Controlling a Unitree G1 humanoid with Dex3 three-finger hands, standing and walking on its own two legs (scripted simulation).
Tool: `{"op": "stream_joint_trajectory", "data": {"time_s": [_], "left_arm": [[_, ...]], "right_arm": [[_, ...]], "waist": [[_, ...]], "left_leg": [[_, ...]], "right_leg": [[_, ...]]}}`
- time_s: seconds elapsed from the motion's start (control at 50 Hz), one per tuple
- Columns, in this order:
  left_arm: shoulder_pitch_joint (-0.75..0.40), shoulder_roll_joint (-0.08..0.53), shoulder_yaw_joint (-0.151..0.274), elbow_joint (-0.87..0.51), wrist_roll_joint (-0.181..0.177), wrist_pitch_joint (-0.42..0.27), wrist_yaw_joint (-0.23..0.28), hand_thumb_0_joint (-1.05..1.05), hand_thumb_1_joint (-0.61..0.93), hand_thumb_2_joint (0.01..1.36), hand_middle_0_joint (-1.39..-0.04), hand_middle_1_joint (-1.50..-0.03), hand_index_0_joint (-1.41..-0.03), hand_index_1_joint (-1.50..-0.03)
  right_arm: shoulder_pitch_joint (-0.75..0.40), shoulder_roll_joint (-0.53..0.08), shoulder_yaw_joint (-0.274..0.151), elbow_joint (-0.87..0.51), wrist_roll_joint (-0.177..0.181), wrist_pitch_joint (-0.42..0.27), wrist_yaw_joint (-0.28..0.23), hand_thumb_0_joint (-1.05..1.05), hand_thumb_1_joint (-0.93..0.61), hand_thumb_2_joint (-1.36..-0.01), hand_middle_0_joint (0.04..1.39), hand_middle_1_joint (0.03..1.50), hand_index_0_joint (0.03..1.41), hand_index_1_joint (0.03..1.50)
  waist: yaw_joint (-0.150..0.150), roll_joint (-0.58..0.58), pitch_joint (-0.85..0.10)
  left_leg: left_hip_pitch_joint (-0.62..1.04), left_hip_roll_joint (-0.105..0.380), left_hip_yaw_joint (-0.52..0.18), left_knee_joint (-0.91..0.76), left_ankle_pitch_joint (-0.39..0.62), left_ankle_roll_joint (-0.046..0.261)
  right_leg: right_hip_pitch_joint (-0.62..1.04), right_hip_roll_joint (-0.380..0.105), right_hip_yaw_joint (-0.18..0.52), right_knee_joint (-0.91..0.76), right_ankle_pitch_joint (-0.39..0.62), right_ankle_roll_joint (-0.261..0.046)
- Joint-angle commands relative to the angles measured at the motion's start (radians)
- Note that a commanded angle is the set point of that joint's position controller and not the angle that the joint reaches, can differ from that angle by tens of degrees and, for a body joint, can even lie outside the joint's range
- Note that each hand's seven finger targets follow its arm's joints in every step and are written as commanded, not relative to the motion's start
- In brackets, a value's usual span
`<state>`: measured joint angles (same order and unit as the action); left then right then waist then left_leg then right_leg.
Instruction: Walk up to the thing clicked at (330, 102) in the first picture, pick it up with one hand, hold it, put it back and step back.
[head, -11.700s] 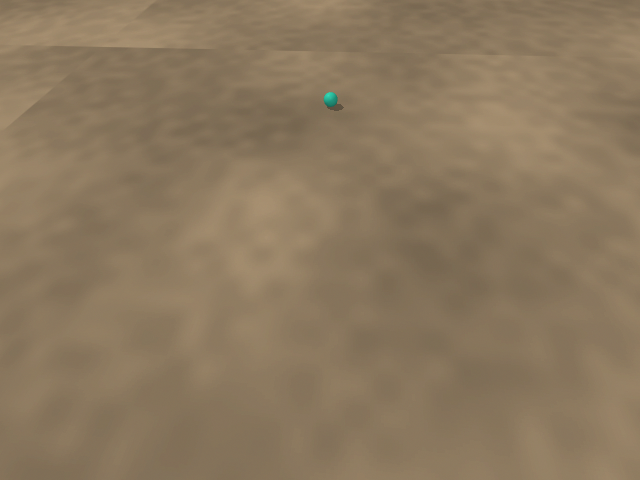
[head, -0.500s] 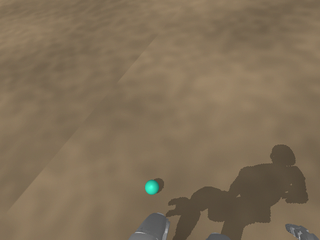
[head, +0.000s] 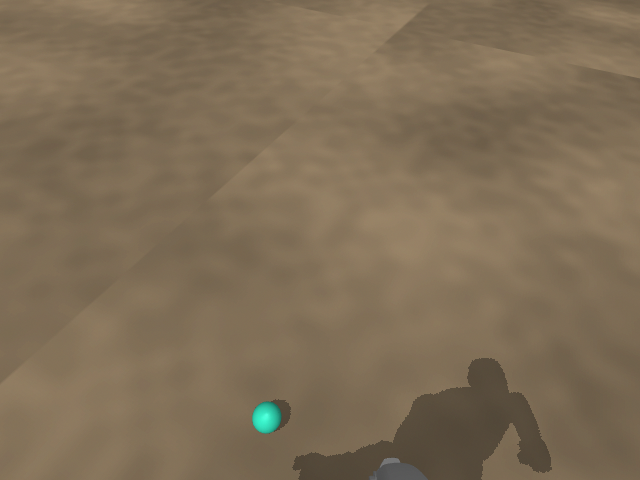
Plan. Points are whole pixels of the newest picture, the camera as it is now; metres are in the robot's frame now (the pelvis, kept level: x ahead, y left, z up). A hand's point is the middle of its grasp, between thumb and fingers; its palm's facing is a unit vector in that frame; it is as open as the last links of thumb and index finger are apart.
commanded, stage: walk up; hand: left
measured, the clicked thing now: (266, 417) +0.46 +0.15 -0.73
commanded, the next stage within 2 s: none
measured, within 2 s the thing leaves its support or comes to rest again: neither
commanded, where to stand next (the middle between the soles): +0.09 -0.03 m, yaw -4 degrees
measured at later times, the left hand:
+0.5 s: hand out of the picture +0.16 +0.27 -0.16, palm faces -0.06 -0.92 -0.40, open 7.4 cm
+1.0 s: hand out of the picture +0.06 +0.30 -0.18, palm faces -0.06 -0.93 -0.35, open 7.4 cm
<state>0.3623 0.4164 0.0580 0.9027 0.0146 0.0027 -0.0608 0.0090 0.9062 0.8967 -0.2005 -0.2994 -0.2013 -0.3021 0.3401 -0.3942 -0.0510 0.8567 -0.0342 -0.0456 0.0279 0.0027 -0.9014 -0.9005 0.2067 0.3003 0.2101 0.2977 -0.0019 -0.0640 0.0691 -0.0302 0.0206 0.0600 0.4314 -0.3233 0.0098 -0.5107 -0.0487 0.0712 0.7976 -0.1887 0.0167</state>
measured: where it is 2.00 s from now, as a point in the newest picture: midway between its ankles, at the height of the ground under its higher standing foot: outside the picture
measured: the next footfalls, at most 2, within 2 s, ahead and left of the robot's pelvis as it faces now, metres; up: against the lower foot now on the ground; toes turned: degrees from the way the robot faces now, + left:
right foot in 0.08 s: +0.15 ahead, -0.15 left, +0.00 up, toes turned -3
left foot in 0.36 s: +0.10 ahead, +0.14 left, +0.00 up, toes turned -2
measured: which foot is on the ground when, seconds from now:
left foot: down 0.00-0.12, up 0.14-0.34, down 0.36-0.68, up 0.70-0.92, down 0.94-1.00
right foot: up 0.00-0.06, down 0.08-0.42, up 0.44-0.62, down 0.64-0.96, up 0.98-1.00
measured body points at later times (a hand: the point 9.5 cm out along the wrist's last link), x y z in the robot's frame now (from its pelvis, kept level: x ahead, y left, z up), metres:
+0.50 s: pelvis +0.02 +0.01 -0.02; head +0.06 +0.01 +0.43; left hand +0.17 +0.32 -0.13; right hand +0.08 -0.30 -0.14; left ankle +0.06 +0.14 -0.74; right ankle +0.06 -0.14 -0.71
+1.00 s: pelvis +0.03 +0.03 -0.02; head +0.05 +0.05 +0.43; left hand +0.07 +0.35 -0.16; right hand +0.09 -0.30 -0.12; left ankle +0.13 +0.13 -0.74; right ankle -0.01 -0.13 -0.73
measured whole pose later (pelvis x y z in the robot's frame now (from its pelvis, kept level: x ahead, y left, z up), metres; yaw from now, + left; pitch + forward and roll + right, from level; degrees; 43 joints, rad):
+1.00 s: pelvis +0.03 +0.03 -0.02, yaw -4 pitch -4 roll +0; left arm 0.28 0.42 0.04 0.97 0.00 0.03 -0.02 0.01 0.90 0.90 -0.20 -0.30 -0.20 -0.30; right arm 0.20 -0.39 -0.05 0.95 -0.03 -0.06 0.01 0.00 -0.91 -0.90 0.20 0.30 0.21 0.30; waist 0.04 -0.04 0.13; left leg -0.36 0.00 0.05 0.63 -0.19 0.03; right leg -0.22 -0.03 0.09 0.75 -0.45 0.00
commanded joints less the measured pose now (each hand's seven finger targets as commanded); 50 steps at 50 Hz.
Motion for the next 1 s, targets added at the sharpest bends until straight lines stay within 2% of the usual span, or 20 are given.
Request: {"op": "stream_joint_trajectory", "data": {"time_s": [0.0,0.04,0.08,0.1,0.12,0.14,0.2,0.34,0.36,0.42,0.48,0.6,0.64,0.66,0.68,0.74,0.9,0.92,0.94,0.98], "left_arm": [[-0.094,0.142,0.034,-0.072,-0.008,-0.051,0.038,0.0,0.9,0.9,-0.2,-0.3,-0.2,-0.3],[-0.033,0.132,0.026,-0.034,-0.006,-0.071,0.057,0.0,0.9,0.9,-0.2,-0.3,-0.2,-0.3],[0.054,0.212,0.053,-0.004,0.006,-0.097,0.073,0.0,0.9,0.9,-0.2,-0.3,-0.2,-0.3],[0.06,0.262,0.062,-0.022,0.01,-0.103,0.078,0.0,0.9,0.9,-0.2,-0.3,-0.2,-0.3],[0.027,0.278,0.06,-0.044,-0.002,-0.094,0.08,0.0,0.9,0.9,-0.2,-0.3,-0.2,-0.3],[0.007,0.288,0.063,-0.048,-0.007,-0.083,0.083,0.0,0.9,0.9,-0.2,-0.3,-0.2,-0.3],[-0.08,0.216,0.03,-0.062,-0.001,-0.073,0.091,0.0,0.9,0.9,-0.2,-0.3,-0.2,-0.3],[-0.229,0.193,0.018,-0.096,-0.027,-0.015,0.09,0.0,0.9,0.9,-0.2,-0.3,-0.2,-0.3],[-0.235,0.172,0.015,-0.104,-0.033,-0.004,0.088,0.0,0.9,0.9,-0.2,-0.3,-0.2,-0.3],[-0.23,0.185,0.034,-0.067,-0.02,0.022,0.095,0.0,0.9,0.9,-0.2,-0.3,-0.2,-0.3],[-0.214,0.16,0.037,-0.045,-0.022,0.025,0.083,0.0,0.9,0.9,-0.2,-0.3,-0.2,-0.3],[-0.158,0.121,0.028,0.005,0.001,-0.016,0.061,0.0,0.9,0.9,-0.2,-0.3,-0.2,-0.3],[-0.1,0.228,0.056,0.025,0.028,-0.042,0.073,0.0,0.9,0.9,-0.2,-0.3,-0.2,-0.3],[-0.089,0.296,0.082,0.0,0.038,-0.045,0.061,0.0,0.9,0.9,-0.2,-0.3,-0.2,-0.3],[-0.092,0.352,0.095,-0.011,0.032,-0.044,0.056,0.0,0.9,0.9,-0.2,-0.3,-0.2,-0.3],[-0.134,0.259,0.072,-0.027,0.016,-0.049,0.043,0.0,0.9,0.9,-0.2,-0.3,-0.2,-0.3],[-0.221,0.164,0.018,-0.06,-0.015,-0.023,0.047,0.0,0.9,0.9,-0.2,-0.3,-0.2,-0.3],[-0.184,0.121,0.003,-0.061,-0.025,-0.016,0.05,0.0,0.9,0.9,-0.2,-0.3,-0.2,-0.3],[-0.132,0.093,-0.003,-0.054,-0.036,-0.005,0.057,0.0,0.9,0.9,-0.2,-0.3,-0.2,-0.3],[-0.051,0.182,0.016,0.014,-0.031,0.03,0.075,0.0,0.9,0.9,-0.2,-0.3,-0.2,-0.3]], "right_arm": [[-0.078,-0.217,-0.06,-0.09,0.015,0.007,-0.017,0.0,-0.9,-0.9,0.2,0.3,0.2,0.3],[-0.079,-0.21,-0.057,-0.092,0.029,0.023,-0.024,0.0,-0.9,-0.9,0.2,0.3,0.2,0.3],[0.026,-0.132,-0.027,-0.082,0.046,0.024,-0.025,0.0,-0.9,-0.9,0.2,0.3,0.2,0.3],[0.066,-0.086,-0.009,-0.094,0.05,0.023,-0.024,0.0,-0.9,-0.9,0.2,0.3,0.2,0.3],[0.035,-0.154,-0.023,-0.087,0.044,0.037,-0.035,0.0,-0.9,-0.9,0.2,0.3,0.2,0.3],[-0.006,-0.188,-0.034,-0.074,0.036,0.038,-0.044,0.0,-0.9,-0.9,0.2,0.3,0.2,0.3],[-0.053,-0.183,-0.04,-0.038,0.048,0.042,-0.033,0.0,-0.9,-0.9,0.2,0.3,0.2,0.3],[-0.018,-0.182,-0.048,0.052,0.026,0.04,-0.046,0.0,-0.9,-0.9,0.2,0.3,0.2,0.3],[-0.046,-0.23,-0.057,0.044,0.015,0.038,-0.049,0.0,-0.9,-0.9,0.2,0.3,0.2,0.3],[-0.191,-0.33,-0.079,0.016,0.021,0.03,-0.046,0.0,-0.9,-0.9,0.2,0.3,0.2,0.3],[-0.189,-0.266,-0.058,0.006,0.009,0.007,-0.059,0.0,-0.9,-0.9,0.2,0.3,0.2,0.3],[-0.167,-0.257,-0.049,0.02,0.001,0.006,-0.043,0.0,-0.9,-0.9,0.2,0.3,0.2,0.3],[-0.14,-0.179,-0.024,0.009,0.019,0.011,-0.041,0.0,-0.9,-0.9,0.2,0.3,0.2,0.3],[-0.154,-0.17,-0.023,-0.026,0.018,0.0,-0.034,0.0,-0.9,-0.9,0.2,0.3,0.2,0.3],[-0.212,-0.233,-0.041,-0.031,-0.001,-0.007,-0.044,0.0,-0.9,-0.9,0.2,0.3,0.2,0.3],[-0.196,-0.257,-0.058,-0.01,0.016,-0.026,-0.014,0.0,-0.9,-0.9,0.2,0.3,0.2,0.3],[-0.036,-0.165,-0.053,0.063,0.029,-0.029,-0.027,0.0,-0.9,-0.9,0.2,0.3,0.2,0.3],[-0.012,-0.208,-0.064,0.064,0.019,-0.03,-0.04,0.0,-0.9,-0.9,0.2,0.3,0.2,0.3],[-0.006,-0.26,-0.068,0.052,0.005,-0.035,-0.05,0.0,-0.9,-0.9,0.2,0.3,0.2,0.3],[-0.135,-0.327,-0.077,0.02,0.015,-0.028,-0.056,0.0,-0.9,-0.9,0.2,0.3,0.2,0.3]], "waist": [[-0.027,0.276,0.079],[0.003,0.204,-0.001],[0.028,-0.062,-0.132],[0.016,-0.198,-0.172],[0.032,-0.144,-0.161],[0.037,-0.144,-0.147],[0.015,-0.102,-0.15],[-0.031,-0.131,-0.116],[-0.023,-0.044,-0.091],[-0.005,0.217,-0.006],[0.02,0.176,-0.04],[0.027,0.239,-0.169],[0.05,0.025,-0.172],[0.075,-0.136,-0.12],[0.11,-0.108,-0.051],[0.055,-0.017,0.051],[-0.051,-0.02,-0.03],[-0.064,0.084,-0.064],[-0.038,0.202,-0.095],[0.002,0.178,-0.075]], "left_leg": [[-0.222,0.161,-0.068,-0.065,0.235,0.165],[-0.162,0.135,-0.034,0.129,0.398,0.137],[-0.228,0.056,-0.018,0.444,0.154,0.083],[-0.383,-0.032,-0.022,0.539,-0.214,0.04],[-0.413,-0.022,-0.086,0.553,-0.305,0.036],[-0.406,0.01,-0.103,0.549,-0.352,0.036],[-0.365,0.021,-0.115,0.472,-0.279,0.021],[-0.164,-0.018,-0.054,0.129,0.19,0.007],[-0.201,0.06,-0.155,0.103,0.261,0.036],[-0.422,0.371,-0.522,-0.086,0.302,0.288],[-0.284,0.261,-0.338,0.034,0.496,0.219],[-0.125,0.169,-0.2,0.157,0.26,0.15],[-0.407,0.066,-0.12,0.396,0.152,0.062],[-0.712,-0.052,0.008,0.501,-0.237,0.038],[-0.699,0.005,-0.096,0.545,-0.279,0.033],[-0.608,0.034,-0.092,0.461,-0.163,0.034],[-0.004,-0.033,-0.017,0.062,0.255,-0.002],[0.051,0.049,-0.119,-0.006,0.284,0.015],[0.005,0.254,-0.408,-0.087,0.292,0.076],[-0.223,0.385,-0.572,-0.168,-0.01,0.229]], "right_leg": [[0.155,0.011,-0.095,-0.153,0.046,-0.011],[0.276,0.045,-0.135,-0.305,0.127,-0.023],[0.482,-0.032,0.01,-0.392,0.353,-0.058],[0.574,-0.256,0.33,-0.389,0.44,-0.144],[0.538,-0.333,0.465,-0.37,0.416,-0.282],[0.46,-0.352,0.48,-0.378,0.321,-0.327],[0.388,-0.22,0.227,-0.364,0.242,-0.227],[0.138,-0.135,0.083,-0.191,0.291,-0.132],[0.095,-0.084,0.062,-0.143,0.18,-0.096],[0.145,0.079,0.013,0.255,-0.395,-0.045],[0.064,0.084,0.07,0.295,-0.363,-0.066],[0.295,0.066,-0.089,-0.401,-0.201,-0.05],[0.558,-0.084,0.239,-0.457,-0.062,-0.122],[0.704,-0.227,0.457,-0.488,-0.221,-0.231],[0.53,-0.346,0.561,-0.521,-0.309,-0.326],[0.436,-0.209,0.312,-0.504,-0.303,-0.258],[0.075,-0.063,0.025,-0.22,0.114,-0.139],[0.044,-0.003,0.009,-0.103,0.042,-0.096],[0.04,0.076,0.009,0.023,-0.202,-0.05],[0.154,0.032,0.061,0.162,-0.406,-0.047]]}}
